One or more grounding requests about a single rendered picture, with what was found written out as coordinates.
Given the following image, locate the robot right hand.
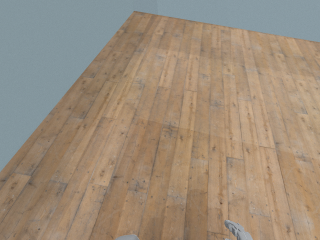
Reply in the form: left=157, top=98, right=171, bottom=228
left=224, top=220, right=253, bottom=240

